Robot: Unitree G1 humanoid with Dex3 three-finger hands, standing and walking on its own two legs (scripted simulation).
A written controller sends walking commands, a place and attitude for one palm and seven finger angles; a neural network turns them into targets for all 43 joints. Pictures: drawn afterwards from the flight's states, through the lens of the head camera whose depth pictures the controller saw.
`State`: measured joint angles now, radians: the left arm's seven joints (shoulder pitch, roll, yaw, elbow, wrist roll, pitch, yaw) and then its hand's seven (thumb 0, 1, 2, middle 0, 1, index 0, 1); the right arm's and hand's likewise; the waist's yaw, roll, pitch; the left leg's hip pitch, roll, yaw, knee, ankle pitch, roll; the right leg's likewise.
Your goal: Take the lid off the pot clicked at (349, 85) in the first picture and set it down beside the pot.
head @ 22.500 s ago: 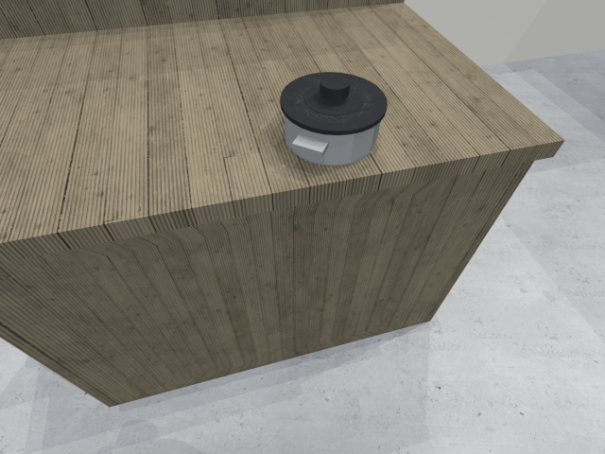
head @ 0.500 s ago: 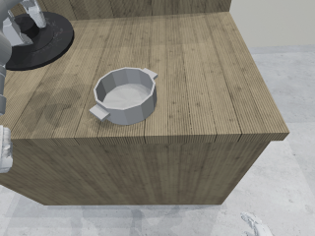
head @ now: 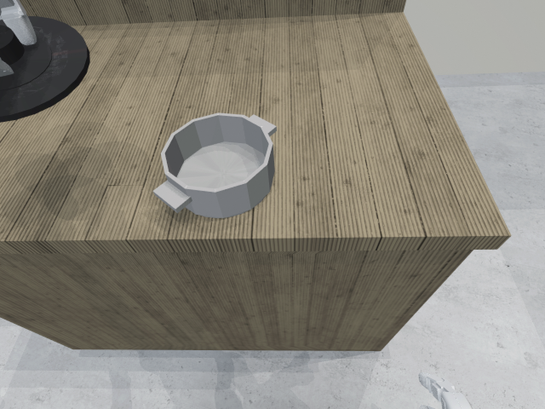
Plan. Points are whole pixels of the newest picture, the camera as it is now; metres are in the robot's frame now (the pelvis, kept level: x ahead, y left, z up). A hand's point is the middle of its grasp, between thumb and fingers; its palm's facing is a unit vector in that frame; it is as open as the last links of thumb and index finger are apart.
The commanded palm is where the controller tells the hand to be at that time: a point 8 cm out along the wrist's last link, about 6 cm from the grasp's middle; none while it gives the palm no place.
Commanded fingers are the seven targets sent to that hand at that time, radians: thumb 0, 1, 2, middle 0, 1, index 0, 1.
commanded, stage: move the lid sideways beside the pot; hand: left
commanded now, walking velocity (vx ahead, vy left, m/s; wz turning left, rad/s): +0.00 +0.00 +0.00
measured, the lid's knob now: out of the picture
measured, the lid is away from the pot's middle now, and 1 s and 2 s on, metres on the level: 0.23 0.24 0.24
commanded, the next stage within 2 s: lower the lid onto the table in 0.12 s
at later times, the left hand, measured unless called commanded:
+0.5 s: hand out of the picture +0.45 +0.32 +0.29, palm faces -0.12 -0.07 -0.99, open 7.8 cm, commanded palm +0.42 +0.32 +0.35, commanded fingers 0.00 0.48 1.17 -0.96 -0.95 -0.95 -0.96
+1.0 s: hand (2, 93) +0.43 +0.32 +0.25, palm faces -0.18 -0.08 -0.98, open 7.8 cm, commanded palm +0.41 +0.32 +0.32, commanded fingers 0.00 0.48 1.17 -0.96 -0.95 -0.95 -0.96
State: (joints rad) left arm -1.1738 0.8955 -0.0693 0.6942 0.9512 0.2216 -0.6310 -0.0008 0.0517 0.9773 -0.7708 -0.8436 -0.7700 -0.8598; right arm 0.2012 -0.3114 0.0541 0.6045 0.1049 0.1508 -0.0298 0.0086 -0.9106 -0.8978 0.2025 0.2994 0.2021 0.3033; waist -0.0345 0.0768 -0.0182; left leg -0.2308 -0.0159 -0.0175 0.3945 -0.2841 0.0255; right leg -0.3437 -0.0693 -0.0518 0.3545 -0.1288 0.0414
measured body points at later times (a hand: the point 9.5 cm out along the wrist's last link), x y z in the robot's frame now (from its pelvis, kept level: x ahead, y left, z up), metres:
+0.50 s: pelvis +0.01 +0.01 +0.00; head +0.07 -0.02 +0.45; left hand +0.45 +0.32 +0.34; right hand +0.13 -0.25 -0.13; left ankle -0.06 +0.11 -0.74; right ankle +0.02 -0.15 -0.74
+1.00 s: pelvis +0.00 +0.01 +0.00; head +0.05 -0.02 +0.45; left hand +0.44 +0.32 +0.30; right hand +0.14 -0.24 -0.12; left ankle -0.06 +0.11 -0.74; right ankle +0.02 -0.15 -0.74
